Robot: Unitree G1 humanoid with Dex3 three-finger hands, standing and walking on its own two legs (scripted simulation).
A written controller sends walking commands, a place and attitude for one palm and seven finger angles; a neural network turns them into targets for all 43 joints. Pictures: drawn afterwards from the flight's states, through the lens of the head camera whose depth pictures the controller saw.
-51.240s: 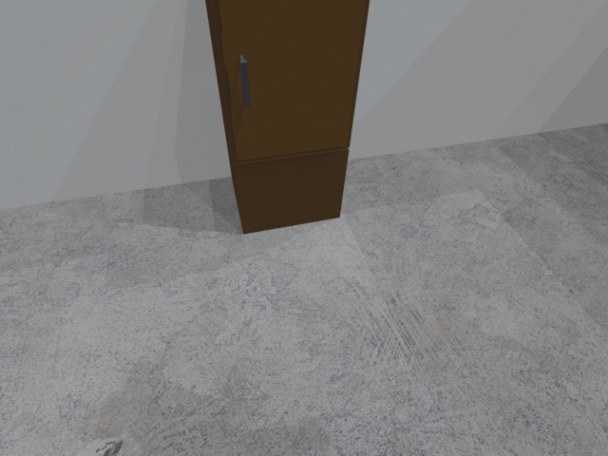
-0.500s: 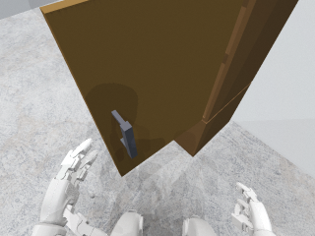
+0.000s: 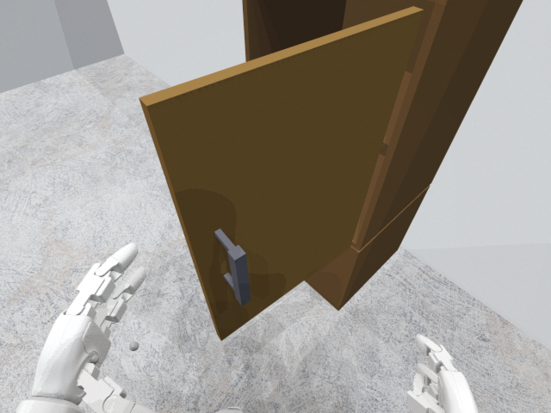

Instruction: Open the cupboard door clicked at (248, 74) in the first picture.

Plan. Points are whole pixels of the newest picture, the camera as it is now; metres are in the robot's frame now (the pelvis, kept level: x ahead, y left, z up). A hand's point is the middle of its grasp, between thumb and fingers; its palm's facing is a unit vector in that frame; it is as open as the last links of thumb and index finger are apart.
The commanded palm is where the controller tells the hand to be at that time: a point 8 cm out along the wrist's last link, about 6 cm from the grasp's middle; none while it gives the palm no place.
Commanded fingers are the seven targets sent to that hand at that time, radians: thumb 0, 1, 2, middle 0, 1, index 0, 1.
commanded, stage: draw the hand back to the body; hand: left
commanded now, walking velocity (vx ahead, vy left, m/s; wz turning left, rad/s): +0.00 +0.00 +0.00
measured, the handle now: (233, 268) +0.33 +0.10 +0.02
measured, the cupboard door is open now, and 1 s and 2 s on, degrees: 85 85 85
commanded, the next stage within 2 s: step back with the hand held close in 1.10 s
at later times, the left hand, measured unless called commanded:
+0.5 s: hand (44, 276) +0.22 +0.25 +0.18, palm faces +0.36 -0.84 -0.41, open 11.7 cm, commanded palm +0.17 +0.29 +0.20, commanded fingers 0.00 0.55 0.75 -0.19 -0.30 -0.19 -0.30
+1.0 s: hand (18, 254) +0.22 +0.26 +0.21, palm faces +0.43 -0.82 -0.39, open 7.5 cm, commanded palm +0.17 +0.30 +0.24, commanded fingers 0.00 0.90 0.90 -0.20 -0.30 -0.20 -0.30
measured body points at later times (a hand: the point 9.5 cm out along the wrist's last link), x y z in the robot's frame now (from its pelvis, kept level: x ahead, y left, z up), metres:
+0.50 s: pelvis +0.03 +0.02 +0.05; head +0.01 +0.00 +0.50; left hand +0.19 +0.29 +0.21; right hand +0.20 -0.20 -0.03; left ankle +0.01 +0.11 -0.67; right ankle +0.01 -0.11 -0.67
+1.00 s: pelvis +0.02 +0.00 +0.07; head +0.01 -0.01 +0.52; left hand +0.19 +0.30 +0.24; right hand +0.21 -0.22 -0.01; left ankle +0.01 +0.10 -0.67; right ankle +0.01 -0.11 -0.67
